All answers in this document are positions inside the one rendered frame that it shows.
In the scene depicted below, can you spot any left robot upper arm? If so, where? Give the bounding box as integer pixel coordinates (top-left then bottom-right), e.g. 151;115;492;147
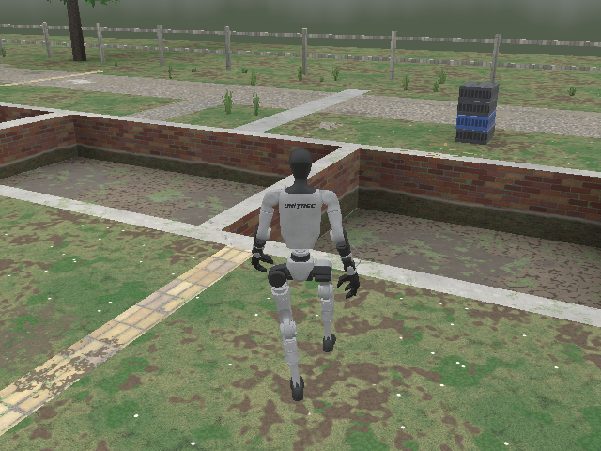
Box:
256;189;282;240

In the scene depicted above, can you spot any robot head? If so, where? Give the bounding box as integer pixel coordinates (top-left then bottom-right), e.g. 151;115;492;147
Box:
285;148;316;194

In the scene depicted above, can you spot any left robot forearm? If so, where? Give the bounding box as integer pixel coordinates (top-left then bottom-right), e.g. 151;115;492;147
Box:
252;225;267;258

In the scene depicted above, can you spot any right robot forearm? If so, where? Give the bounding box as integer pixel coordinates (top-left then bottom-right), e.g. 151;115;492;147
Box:
336;229;357;275

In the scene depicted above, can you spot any robot left thigh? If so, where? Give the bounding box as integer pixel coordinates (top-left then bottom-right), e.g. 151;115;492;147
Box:
268;263;298;339

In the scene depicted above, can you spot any robot right hand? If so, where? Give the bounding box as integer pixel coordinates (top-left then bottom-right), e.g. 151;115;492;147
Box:
337;273;360;299

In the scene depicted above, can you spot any robot left hand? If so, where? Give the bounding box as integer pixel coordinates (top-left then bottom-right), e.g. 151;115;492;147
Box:
251;254;273;272

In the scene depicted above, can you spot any right robot upper arm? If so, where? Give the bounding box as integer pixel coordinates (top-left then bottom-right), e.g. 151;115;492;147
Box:
320;190;345;243

